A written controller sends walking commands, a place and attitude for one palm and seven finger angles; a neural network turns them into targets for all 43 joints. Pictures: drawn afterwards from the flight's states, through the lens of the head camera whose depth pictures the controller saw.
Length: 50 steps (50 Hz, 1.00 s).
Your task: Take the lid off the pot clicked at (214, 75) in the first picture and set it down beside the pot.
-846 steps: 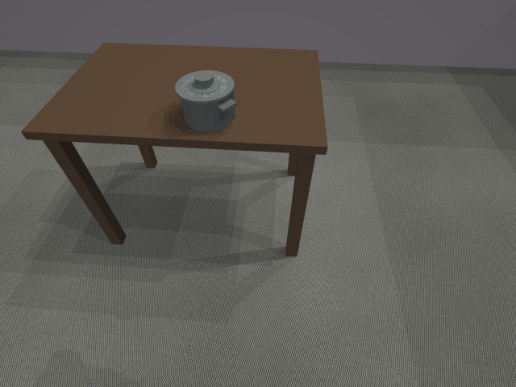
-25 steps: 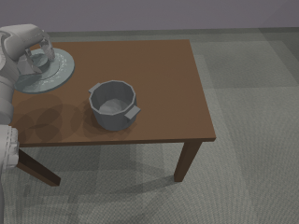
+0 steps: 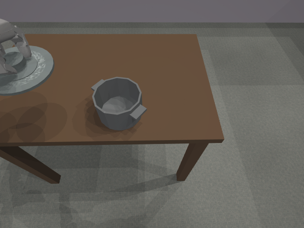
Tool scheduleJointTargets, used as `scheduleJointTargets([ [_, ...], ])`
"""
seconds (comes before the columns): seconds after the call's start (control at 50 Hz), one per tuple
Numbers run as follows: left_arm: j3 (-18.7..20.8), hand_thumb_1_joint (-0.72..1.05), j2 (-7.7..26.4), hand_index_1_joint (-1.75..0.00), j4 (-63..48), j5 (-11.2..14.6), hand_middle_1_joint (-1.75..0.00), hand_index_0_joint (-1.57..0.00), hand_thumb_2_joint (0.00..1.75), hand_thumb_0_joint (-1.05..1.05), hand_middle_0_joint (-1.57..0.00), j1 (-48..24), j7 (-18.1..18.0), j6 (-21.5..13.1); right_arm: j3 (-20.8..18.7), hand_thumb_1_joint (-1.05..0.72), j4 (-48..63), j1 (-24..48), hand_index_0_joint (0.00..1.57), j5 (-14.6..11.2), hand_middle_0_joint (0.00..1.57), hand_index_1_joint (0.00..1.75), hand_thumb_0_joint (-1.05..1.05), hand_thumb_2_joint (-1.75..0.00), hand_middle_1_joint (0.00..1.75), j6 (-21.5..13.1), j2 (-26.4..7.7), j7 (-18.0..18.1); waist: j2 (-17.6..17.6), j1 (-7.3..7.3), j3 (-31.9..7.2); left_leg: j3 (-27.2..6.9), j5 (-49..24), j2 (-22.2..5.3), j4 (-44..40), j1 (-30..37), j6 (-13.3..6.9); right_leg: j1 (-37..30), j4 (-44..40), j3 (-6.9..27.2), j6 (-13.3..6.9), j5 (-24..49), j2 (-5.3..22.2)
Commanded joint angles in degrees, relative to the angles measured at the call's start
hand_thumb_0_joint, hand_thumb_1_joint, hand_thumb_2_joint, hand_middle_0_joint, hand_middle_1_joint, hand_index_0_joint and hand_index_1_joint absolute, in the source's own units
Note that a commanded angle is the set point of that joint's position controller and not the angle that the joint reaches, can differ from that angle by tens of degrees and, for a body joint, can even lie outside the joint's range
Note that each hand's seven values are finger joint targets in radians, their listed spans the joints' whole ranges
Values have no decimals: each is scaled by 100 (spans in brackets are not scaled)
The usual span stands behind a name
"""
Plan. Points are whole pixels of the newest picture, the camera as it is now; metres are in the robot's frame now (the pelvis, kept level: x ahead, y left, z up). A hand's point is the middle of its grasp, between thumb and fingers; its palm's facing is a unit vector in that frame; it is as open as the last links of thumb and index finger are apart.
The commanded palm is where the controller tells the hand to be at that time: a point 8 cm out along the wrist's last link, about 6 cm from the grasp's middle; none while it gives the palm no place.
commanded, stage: move the lid sideways beside the pot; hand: left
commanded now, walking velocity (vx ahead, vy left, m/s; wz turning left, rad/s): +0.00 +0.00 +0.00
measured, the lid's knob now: (13, 61) +0.49 +0.33 +0.16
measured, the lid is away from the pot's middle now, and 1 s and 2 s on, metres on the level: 0.23 0.25 0.23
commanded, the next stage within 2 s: lower the lid onto the table in 0.18 s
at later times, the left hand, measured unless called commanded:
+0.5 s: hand (3, 65) +0.46 +0.33 +0.17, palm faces -0.38 -0.08 -0.92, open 8.2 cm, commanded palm +0.48 +0.34 +0.24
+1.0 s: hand (10, 75) +0.46 +0.34 +0.14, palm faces -0.41 -0.09 -0.91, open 8.2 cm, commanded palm +0.50 +0.35 +0.21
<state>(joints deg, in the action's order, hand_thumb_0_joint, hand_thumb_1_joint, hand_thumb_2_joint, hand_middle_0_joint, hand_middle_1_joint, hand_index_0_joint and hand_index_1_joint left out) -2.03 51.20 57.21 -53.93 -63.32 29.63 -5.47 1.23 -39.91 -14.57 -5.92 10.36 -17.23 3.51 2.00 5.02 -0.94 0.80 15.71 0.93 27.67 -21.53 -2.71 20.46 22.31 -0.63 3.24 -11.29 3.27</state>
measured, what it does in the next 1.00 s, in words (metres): stands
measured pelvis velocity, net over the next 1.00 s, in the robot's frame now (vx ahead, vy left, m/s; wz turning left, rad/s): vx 0.00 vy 0.00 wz -0.02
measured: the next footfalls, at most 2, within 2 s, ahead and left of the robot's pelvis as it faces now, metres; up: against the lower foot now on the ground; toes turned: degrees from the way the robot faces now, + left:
none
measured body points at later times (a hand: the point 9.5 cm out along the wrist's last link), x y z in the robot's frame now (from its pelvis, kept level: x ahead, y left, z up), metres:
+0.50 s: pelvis +0.00 +0.00 +0.00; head +0.08 +0.00 +0.44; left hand +0.47 +0.33 +0.22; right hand +0.05 -0.28 -0.13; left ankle -0.03 +0.09 -0.74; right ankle -0.01 -0.17 -0.74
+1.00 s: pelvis +0.00 +0.00 -0.01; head +0.10 +0.02 +0.43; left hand +0.48 +0.35 +0.19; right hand +0.02 -0.28 -0.13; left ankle -0.03 +0.09 -0.74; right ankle -0.01 -0.17 -0.74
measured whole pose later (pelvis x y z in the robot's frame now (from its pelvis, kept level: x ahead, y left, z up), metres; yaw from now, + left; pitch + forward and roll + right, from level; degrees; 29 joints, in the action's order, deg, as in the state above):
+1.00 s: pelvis +0.00 +0.00 -0.01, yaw -1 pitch +13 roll -3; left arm 0.7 54.4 60.8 -55.4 -61.4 28.3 -10.4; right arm 1.4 -40.8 -17.0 -5.9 10.8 -17.1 4.8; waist 1.1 6.6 -1.4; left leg 1.0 18.5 -0.2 33.9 -28.3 -2.9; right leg 26.3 26.1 -0.4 3.1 -12.6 2.1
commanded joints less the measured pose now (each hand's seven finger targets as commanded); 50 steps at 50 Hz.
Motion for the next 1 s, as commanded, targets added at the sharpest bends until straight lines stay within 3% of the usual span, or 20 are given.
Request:
scheduleJointTargets([
  [0.0,540,59,1914,-104,-1475,7,-106,-77,103,0,-79,-3219,-267,-109,-350,-90,427,-332,20,57,20,30,0,-90,30,-135,-990,43,884,13,-2811,-263,-3805,-93,151,2085,-126,-415,131,-323,-456,1829,-465],
  [0.04,761,59,2190,-104,-1158,7,-106,-77,103,0,-79,-2952,-266,-152,-309,-90,400,-362,20,39,20,30,0,-90,30,-102,-1012,57,671,-11,-2705,-218,-3527,-58,157,1785,-151,-536,161,-326,-456,1822,-465],
  [0.14,337,59,1718,-104,-1480,68,-106,-77,103,0,-79,-3239,-187,-153,-345,-90,405,-335,20,44,20,30,0,-90,30,-88,-989,36,884,47,-2695,-237,-3527,-77,161,1966,-129,-317,117,-351,-468,1708,-479],
  [0.2,604,59,2009,-104,-1433,118,-106,-77,103,0,-79,-3146,-175,-214,-330,-90,356,-370,20,48,20,30,0,-90,30,-62,-1017,51,673,19,-2766,-221,-3485,-84,201,1886,-165,-415,152,-334,-443,1757,-480],
  [0.24,491,59,1909,-104,-1160,175,-106,-77,103,0,-79,-3109,-136,-195,-311,-90,328,-389,20,24,20,30,0,-90,30,-64,-1018,75,511,69,-2588,-155,-3058,-51,166,1604,-189,-454,144,-349,-440,1710,-463],
  [0.28,418,59,1871,-104,-1246,155,-106,-77,103,0,-79,-3224,-153,-203,-313,-90,310,-394,20,31,20,30,0,-90,30,-64,-1027,65,687,62,-2559,-177,-3099,-69,159,1656,-163,-362,170,-359,-457,1637,-470],
  [0.32,548,59,2074,-104,-1025,58,-106,-77,103,0,-79,-3088,-202,-217,-283,-90,308,-418,20,18,20,30,0,-90,30,-75,-1032,89,522,42,-2559,-131,-2908,-55,183,1460,-183,-464,203,-343,-456,1672,-474],
  [0.36,680,59,2259,-104,-1050,16,-106,-77,103,0,-79,-3019,-264,-271,-268,-90,349,-395,20,11,20,30,0,-90,30,-68,-1036,97,616,3,-2641,-129,-3093,-50,220,1437,-176,-558,248,-323,-478,1833,-461],
  [0.44,487,59,2027,-104,-927,-6,-106,-77,103,0,-79,-3063,-265,-256,-280,-90,336,-451,20,14,20,30,0,-90,30,-73,-1014,105,670,72,-2575,-113,-2870,-71,244,1420,-175,-372,240,-337,-453,1633,-477],
  [0.48,841,59,2456,-104,-1245,-26,-106,-77,103,0,-79,-3159,-302,-326,-291,-90,361,-468,20,37,20,30,0,-90,30,-62,-1049,109,805,0,-2928,-163,-3221,-76,297,1571,-175,-519,314,-310,-458,1813,-478],
  [0.5,868,59,2471,-104,-1359,-47,-106,-77,103,0,-79,-3227,-320,-355,-292,-90,392,-474,20,48,20,30,0,-90,30,-65,-1023,120,886,-6,-3093,-201,-3398,-72,316,1672,-164,-530,332,-314,-463,1849,-480],
  [0.62,409,59,1912,-104,-778,46,-106,-77,103,0,-79,-2934,-289,-309,-281,-90,267,-576,20,-1,20,30,0,-90,30,-52,-1033,139,610,137,-2404,-85,-2724,-91,293,1273,-178,-154,280,-366,-449,1531,-507],
  [0.72,867,59,2467,-104,-1195,-59,-106,-77,103,0,-79,-3051,-392,-448,-303,-90,296,-645,20,58,20,30,0,-90,30,-56,-1027,170,897,46,-3051,-156,-3270,-77,428,1518,-179,-380,396,-327,-461,1811,-513],
  [0.76,854,59,2414,-104,-850,4,-106,-77,103,0,-79,-2722,-381,-484,-297,-90,287,-684,20,34,20,30,0,-90,30,-68,-1035,186,653,66,-2855,-116,-3228,-89,455,1360,-201,-314,405,-335,-445,1831,-514],
  [0.8,707,59,2314,-104,-550,34,-106,-77,103,0,-79,-2665,-366,-419,-271,-90,220,-699,20,3,20,30,0,-90,30,-32,-1063,186,518,141,-2493,-28,-2676,-74,437,1034,-210,-201,398,-338,-425,1647,-519],
  [0.82,764,59,2433,-104,-734,1,-106,-77,103,0,-79,-2817,-391,-420,-276,-90,224,-703,20,9,20,30,0,-90,30,-24,-1074,182,701,112,-2569,-36,-2642,-72,419,1062,-201,-228,400,-334,-445,1623,-512],
  [0.86,650,59,2304,-104,-1027,-87,-106,-77,103,0,-79,-2951,-413,-464,-300,-90,262,-680,20,14,20,30,0,-90,30,-57,-1049,193,1007,98,-2769,-85,-3163,-116,482,1396,-174,-69,436,-337,-472,1704,-520],
  [0.9,832,59,2465,-104,-1114,-148,-106,-77,103,0,-79,-2899,-460,-509,-306,-90,259,-761,20,49,20,30,0,-90,30,-50,-1033,189,1236,93,-2965,-175,-3565,-117,604,1646,-138,35,478,-343,-470,1696,-567],
  [0.96,950,59,2471,-104,-905,-5,-106,-77,103,0,-79,-2582,-429,-572,-314,-90,268,-798,20,56,20,30,0,-90,30,-60,-1038,206,992,72,-2979,-143,-3516,-122,618,1502,-171,-30,500,-346,-449,1749,-547],
  [0.98,827,59,2317,-104,-768,42,-106,-77,103,0,-79,-2579,-410,-535,-306,-90,235,-787,20,46,20,30,0,-90,30,-34,-1043,203,889,132,-2804,-132,-3282,-110,618,1389,-172,60,490,-353,-438,1650,-555],
])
